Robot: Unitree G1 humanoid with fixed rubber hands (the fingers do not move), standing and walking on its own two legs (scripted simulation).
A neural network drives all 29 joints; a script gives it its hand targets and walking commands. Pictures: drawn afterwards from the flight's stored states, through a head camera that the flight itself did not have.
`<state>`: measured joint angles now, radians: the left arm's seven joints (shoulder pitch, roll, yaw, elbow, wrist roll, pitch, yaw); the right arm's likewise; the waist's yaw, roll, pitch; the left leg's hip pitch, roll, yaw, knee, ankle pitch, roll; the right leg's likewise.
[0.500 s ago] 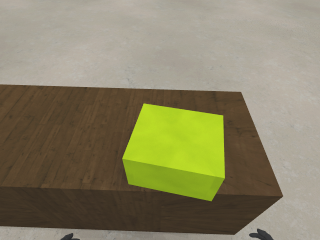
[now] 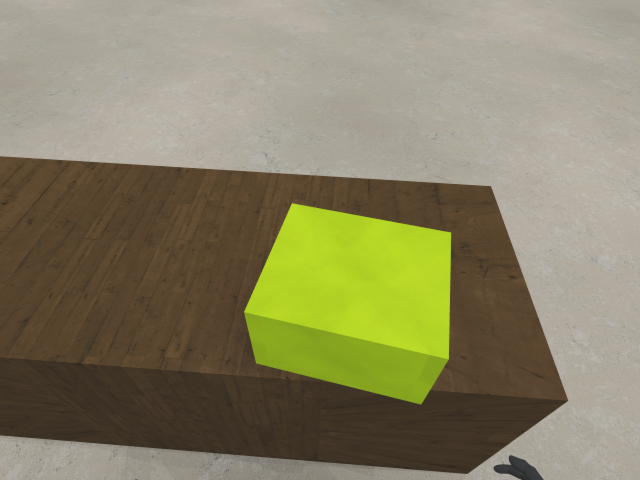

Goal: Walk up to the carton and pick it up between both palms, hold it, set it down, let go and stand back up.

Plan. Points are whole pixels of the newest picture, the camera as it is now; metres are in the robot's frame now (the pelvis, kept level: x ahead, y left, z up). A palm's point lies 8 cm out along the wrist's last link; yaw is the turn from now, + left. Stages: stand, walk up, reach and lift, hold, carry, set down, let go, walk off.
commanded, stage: walk up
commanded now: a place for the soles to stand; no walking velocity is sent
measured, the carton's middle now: (353, 298) +0.44 -0.04 -0.10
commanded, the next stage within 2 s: stand in 1.34 s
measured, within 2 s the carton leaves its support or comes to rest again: neither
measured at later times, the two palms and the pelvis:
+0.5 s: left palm out of the picture +0.06 +0.28 -0.10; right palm out of the picture +0.13 -0.26 -0.09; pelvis +0.00 +0.00 +0.00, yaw +3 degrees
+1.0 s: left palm out of the picture +0.01 +0.27 -0.10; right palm out of the picture +0.10 -0.23 -0.09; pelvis -0.03 +0.00 +0.01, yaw +5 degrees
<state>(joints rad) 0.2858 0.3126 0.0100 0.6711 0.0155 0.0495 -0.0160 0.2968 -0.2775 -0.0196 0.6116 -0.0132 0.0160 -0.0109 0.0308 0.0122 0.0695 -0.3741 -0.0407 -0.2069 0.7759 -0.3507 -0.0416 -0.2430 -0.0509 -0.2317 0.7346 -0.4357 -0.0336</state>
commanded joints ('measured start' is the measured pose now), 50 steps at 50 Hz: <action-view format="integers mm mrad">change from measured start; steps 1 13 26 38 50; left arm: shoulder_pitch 55 38 17 -6 103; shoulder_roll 183 155 168 190 133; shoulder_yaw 57 45 54 65 42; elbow -79 -103 -129 -117 -55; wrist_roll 2 -1 -11 16 -9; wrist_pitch -48 -19 3 -35 -79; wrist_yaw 12 5 8 24 9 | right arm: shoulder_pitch -36 -30 -32 -89 -122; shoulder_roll -144 -193 -238 -104 -103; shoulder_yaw -52 -65 -86 -60 -30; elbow -108 -94 -85 -85 33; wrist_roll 1 1 4 0 15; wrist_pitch -21 -27 -25 -6 -24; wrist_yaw -9 -8 -8 3 18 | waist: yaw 17 9 -16 -1 -12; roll -13 70 106 -92 33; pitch -67 -38 -89 6 6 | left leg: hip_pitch -104 -148 -112 -72 -22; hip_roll -7 77 122 61 92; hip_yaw -17 -193 -281 132 -15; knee -65 -241 -245 165 -353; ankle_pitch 181 137 343 -238 45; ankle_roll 72 147 202 39 107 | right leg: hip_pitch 125 113 102 -19 62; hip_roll -193 -80 -32 -415 -134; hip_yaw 257 167 125 241 215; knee -290 -156 20 -332 -330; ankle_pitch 184 124 200 423 89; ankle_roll -86 -28 -6 -221 -17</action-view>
